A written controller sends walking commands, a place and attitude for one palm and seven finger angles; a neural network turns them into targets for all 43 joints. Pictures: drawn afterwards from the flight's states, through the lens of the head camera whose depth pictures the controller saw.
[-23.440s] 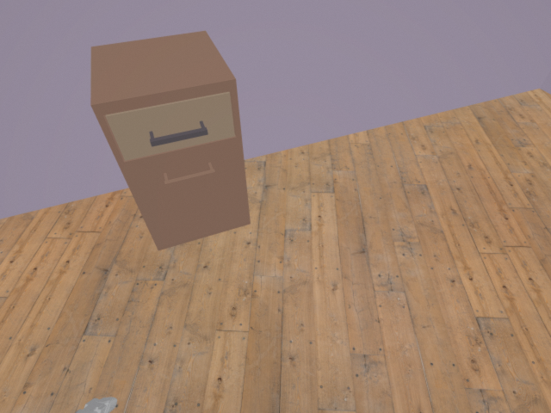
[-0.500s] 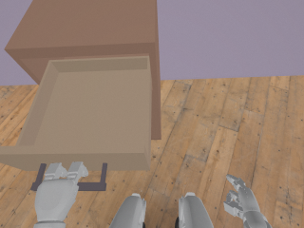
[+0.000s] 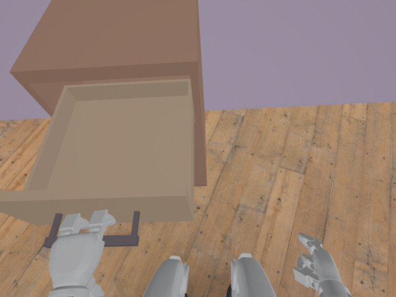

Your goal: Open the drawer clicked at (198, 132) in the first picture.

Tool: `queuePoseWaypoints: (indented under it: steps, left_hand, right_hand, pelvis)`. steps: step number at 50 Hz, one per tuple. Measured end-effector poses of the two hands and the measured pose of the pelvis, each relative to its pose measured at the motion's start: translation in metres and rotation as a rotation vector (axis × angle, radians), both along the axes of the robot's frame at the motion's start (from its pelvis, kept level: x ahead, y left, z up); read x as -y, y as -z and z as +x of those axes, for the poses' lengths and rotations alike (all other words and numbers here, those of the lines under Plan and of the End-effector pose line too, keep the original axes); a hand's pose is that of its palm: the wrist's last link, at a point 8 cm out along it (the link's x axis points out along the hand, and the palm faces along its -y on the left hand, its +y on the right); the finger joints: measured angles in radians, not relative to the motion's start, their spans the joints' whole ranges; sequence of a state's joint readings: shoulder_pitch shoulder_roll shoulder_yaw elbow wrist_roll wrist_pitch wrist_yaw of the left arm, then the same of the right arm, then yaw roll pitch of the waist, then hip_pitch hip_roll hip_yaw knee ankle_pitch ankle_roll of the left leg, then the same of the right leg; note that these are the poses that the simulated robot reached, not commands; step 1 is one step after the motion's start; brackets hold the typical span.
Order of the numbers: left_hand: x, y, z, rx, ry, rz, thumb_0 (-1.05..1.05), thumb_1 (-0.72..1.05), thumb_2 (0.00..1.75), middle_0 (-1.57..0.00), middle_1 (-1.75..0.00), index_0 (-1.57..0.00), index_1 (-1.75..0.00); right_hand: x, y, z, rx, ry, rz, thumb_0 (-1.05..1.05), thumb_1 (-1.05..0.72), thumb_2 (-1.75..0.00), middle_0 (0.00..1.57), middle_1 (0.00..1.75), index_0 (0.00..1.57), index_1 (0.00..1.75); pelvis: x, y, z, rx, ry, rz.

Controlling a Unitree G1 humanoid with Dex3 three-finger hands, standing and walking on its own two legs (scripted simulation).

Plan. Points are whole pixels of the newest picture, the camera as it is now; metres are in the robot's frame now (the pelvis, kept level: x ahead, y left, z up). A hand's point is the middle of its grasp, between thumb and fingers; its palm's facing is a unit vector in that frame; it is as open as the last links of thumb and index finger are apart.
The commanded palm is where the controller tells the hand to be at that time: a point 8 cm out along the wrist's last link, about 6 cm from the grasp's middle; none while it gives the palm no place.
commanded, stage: lift the hand off the handle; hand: left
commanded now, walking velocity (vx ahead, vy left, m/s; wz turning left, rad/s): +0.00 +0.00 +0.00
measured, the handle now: (94, 230) +0.25 +0.24 -0.03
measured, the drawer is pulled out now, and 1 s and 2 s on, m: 0.30 0.30 0.30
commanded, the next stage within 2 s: none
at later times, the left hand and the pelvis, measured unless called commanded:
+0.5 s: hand (91, 251) +0.21 +0.23 -0.04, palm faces -0.08 -0.07 -0.99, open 13.6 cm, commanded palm +0.20 +0.24 +0.02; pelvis +0.00 +0.00 +0.01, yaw +0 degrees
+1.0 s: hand (77, 248) +0.21 +0.24 +0.00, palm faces -0.07 -0.09 -0.99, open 13.6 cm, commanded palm +0.20 +0.24 +0.06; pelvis +0.01 +0.01 +0.04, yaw +0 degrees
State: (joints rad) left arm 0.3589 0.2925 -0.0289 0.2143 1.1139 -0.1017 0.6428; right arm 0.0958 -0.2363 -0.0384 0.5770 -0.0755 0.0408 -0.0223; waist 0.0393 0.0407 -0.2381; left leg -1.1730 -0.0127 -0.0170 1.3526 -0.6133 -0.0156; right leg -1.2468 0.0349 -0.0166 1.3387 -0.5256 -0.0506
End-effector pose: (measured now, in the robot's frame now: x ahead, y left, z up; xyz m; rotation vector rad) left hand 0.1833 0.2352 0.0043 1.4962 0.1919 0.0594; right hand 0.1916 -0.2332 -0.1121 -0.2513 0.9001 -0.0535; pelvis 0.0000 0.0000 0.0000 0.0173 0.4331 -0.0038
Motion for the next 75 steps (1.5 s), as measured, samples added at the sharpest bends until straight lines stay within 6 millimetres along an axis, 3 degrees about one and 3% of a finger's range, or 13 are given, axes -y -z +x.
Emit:
queuePoseWaypoints:
  steps: [5, 17, 37, 58, 75]
  left_hand:
    - [0.003, -0.007, -0.004, 0.009, -0.001, 0.003, 0.0, -0.47, 0.31, -0.32, -1.2, -0.32, -1.2]
    - [0.001, 0.001, 0.006, -0.003, -0.005, 0.019, 0.0, -0.49, 0.31, -0.31, -1.2, -0.34, -1.21]
    - [-0.006, -0.033, 0.006, 0.009, -0.02, -0.001, 0.0, -0.49, 0.3, -0.31, -1.2, -0.36, -1.21]
    - [-0.009, -0.063, 0.006, 0.018, -0.02, -0.019, 0.0, -0.49, 0.3, -0.31, -1.2, -0.37, -1.21]
    - [-0.01, -0.092, 0.006, 0.04, -0.015, -0.037, 0.0, -0.49, 0.3, -0.31, -1.2, -0.37, -1.21]
  right_hand:
    - [-0.003, -0.005, 0.002, 0.015, -0.005, 0.011, 0.01, -0.91, -0.9, 0.2, 0.3, 0.2, 0.3]
    - [-0.003, -0.001, 0.003, 0.004, -0.01, 0.012, 0.01, -0.91, -0.9, 0.2, 0.3, 0.2, 0.3]
    - [0.004, -0.034, 0.002, 0.019, 0.027, -0.004, 0.01, -0.91, -0.9, 0.2, 0.3, 0.2, 0.3]
    - [-0.016, -0.063, 0.012, 0.051, 0.007, 0.028, 0.01, -0.91, -0.9, 0.2, 0.3, 0.2, 0.3]
    - [-0.019, -0.084, 0.021, 0.072, 0.003, 0.037, 0.01, -0.91, -0.9, 0.2, 0.3, 0.2, 0.3]
  pelvis:
    - [0.0, -0.004, 0.0, 0.012, -0.001, 0.002]
    - [0.003, -0.002, -0.001, 0.005, -0.008, 0.0]
    - [-0.001, -0.028, 0.009, 0.054, 0.003, -0.005]
    - [-0.012, -0.049, 0.019, 0.108, 0.002, -0.016]
    - [-0.016, -0.065, 0.029, 0.15, 0.01, -0.019]
